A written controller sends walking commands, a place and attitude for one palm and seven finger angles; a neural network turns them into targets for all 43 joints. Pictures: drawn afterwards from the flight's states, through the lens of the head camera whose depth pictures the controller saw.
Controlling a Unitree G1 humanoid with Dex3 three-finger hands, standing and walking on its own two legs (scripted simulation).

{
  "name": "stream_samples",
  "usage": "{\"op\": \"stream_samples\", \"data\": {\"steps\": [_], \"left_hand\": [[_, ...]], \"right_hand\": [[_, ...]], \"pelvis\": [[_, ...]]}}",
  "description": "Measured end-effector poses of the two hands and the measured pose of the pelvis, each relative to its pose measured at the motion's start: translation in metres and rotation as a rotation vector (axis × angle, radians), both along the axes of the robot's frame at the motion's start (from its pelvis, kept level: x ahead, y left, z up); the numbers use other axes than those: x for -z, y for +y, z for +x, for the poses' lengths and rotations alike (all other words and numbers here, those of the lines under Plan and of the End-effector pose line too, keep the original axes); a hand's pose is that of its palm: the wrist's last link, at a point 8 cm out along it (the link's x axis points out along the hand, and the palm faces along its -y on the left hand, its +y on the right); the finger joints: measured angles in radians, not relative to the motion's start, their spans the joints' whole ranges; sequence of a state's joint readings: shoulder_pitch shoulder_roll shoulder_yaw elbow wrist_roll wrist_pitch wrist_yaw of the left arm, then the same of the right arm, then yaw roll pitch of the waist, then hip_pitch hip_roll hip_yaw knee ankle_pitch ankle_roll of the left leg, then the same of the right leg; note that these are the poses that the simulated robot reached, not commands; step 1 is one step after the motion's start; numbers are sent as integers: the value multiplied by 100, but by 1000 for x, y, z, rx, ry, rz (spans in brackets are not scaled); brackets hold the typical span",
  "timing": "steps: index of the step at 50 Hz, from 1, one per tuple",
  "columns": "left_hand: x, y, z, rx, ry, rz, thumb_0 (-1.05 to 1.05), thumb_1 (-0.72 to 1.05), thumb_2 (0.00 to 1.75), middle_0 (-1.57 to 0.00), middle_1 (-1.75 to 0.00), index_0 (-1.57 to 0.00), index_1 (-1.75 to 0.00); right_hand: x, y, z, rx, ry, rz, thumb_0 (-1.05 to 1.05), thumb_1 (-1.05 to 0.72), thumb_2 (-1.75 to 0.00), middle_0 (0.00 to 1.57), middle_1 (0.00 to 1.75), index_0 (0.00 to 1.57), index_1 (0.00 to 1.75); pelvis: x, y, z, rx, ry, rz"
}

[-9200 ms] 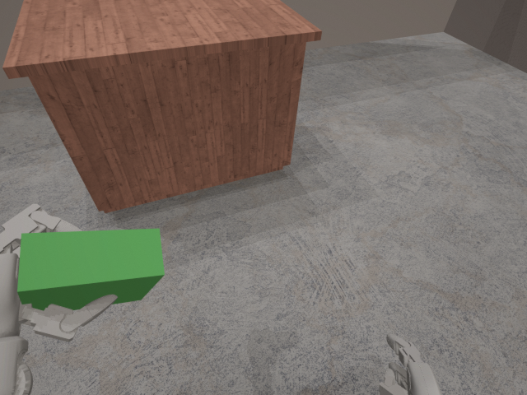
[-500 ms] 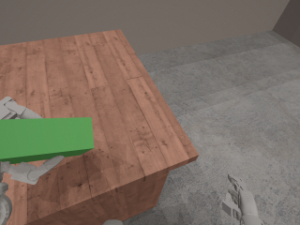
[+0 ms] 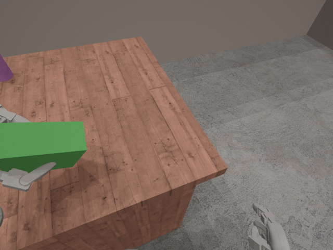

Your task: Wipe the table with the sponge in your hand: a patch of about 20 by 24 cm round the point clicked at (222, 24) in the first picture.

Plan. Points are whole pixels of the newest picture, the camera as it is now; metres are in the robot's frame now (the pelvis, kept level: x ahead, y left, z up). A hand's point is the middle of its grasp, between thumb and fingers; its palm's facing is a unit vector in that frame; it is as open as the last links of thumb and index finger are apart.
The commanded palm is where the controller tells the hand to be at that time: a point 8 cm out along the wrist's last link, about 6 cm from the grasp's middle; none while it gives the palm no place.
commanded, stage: come to a stop and stand still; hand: left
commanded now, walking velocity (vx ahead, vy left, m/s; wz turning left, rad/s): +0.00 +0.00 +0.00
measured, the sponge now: (53, 148) +0.25 +0.25 +0.15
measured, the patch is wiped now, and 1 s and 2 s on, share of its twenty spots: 0.00 0.00 0.00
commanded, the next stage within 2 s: look again from close up in 1.14 s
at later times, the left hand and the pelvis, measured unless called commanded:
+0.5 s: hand (14, 173) +0.20 +0.29 +0.15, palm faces +0.45 -0.82 -0.36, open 9.8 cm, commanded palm +0.15 +0.32 +0.18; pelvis +0.00 +0.03 +0.00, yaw +3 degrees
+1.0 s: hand (38, 154) +0.24 +0.27 +0.15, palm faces +0.40 -0.82 -0.41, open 9.8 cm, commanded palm +0.18 +0.30 +0.18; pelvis +0.03 +0.01 +0.00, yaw +3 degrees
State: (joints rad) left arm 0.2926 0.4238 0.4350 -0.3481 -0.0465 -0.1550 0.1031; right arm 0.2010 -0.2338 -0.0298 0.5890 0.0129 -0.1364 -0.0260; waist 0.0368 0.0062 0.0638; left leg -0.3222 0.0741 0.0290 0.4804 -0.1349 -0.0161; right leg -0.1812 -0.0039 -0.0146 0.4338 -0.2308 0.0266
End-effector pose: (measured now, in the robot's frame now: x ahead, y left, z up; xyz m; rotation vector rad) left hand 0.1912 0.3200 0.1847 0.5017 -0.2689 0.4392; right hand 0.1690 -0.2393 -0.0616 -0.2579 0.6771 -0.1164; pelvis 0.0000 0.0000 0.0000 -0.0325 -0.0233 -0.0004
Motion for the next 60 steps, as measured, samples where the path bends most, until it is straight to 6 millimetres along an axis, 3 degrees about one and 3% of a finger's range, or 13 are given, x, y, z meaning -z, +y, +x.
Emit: {"op": "stream_samples", "data": {"steps": [4, 6, 11, 15, 18, 22, 26, 30, 38, 49, 60], "left_hand": [[29, -31, -10, 147, 74, -89, 0, -47, 100, -78, -135, -77, -135], [37, -36, -13, 203, 95, -99, 0, -47, 100, -78, -135, -77, -135], [26, -8, -17, 160, 39, 3, 0, -47, 100, -78, -135, -77, -135], [2, 16, -29, 57, -49, 80, 0, -47, 100, -78, -135, -77, -135], [-5, 17, -40, 24, -75, 69, 0, -47, 100, -78, -135, -77, -135], [8, 9, -42, 21, -42, -6, 0, -47, 101, -78, -135, -77, -135], [27, 5, -31, 17, 16, -68, 0, -47, 101, -78, -135, -77, -135], [28, 4, -17, 22, 20, -73, 0, -47, 101, -78, -135, -77, -135], [1, -10, -2, 85, -53, -6, 0, -47, 101, -78, -135, -77, -135], [23, -11, 8, 39, 95, -43, 0, -47, 101, -78, -135, -77, -135], [5, -20, 8, 65, 30, -15, 0, -47, 101, -78, -135, -77, -135]], "right_hand": [[-5, -3, -21, 58, -2, -32, 2, -90, -90, 20, 30, 20, 30], [-7, 2, -29, 73, 10, -50, 2, -90, -90, 20, 30, 20, 30], [-5, 23, -34, 45, 40, -41, 2, -90, -90, 20, 30, 20, 30], [4, 44, -25, -24, 45, 2, 2, -90, -90, 20, 30, 20, 30], [8, 58, -15, -73, 39, 35, 2, -90, -90, 20, 30, 20, 30], [8, 72, 3, -124, 21, 58, 2, -90, -90, 20, 30, 20, 30], [4, 78, 21, -149, -3, 60, 2, -90, -90, 20, 30, 21, 30], [-4, 76, 36, -149, -29, 50, 2, -90, -90, 20, 30, 21, 30], [-13, 54, 51, -103, -44, 25, 2, -90, -90, 20, 30, 21, 30], [3, 30, 40, -24, 46, 19, 2, -90, -90, 20, 30, 20, 30], [5, 32, 41, -15, 41, 41, 2, -90, -90, 20, 30, 20, 30]], "pelvis": [[1, 14, -1, 3, -11, 1], [1, 18, -1, 0, -15, -1], [2, 20, -8, -36, -16, -3], [4, 21, -11, -56, -17, -9], [3, 24, -7, -56, -13, -16], [1, 27, 0, -54, -6, -13], [0, 26, 4, -57, -8, -6], [-1, 21, 8, -59, -10, -4], [-2, 16, 22, -50, 3, 1], [-3, 11, 34, -47, 9, 7], [-3, 9, 37, -49, 3, 7]]}}
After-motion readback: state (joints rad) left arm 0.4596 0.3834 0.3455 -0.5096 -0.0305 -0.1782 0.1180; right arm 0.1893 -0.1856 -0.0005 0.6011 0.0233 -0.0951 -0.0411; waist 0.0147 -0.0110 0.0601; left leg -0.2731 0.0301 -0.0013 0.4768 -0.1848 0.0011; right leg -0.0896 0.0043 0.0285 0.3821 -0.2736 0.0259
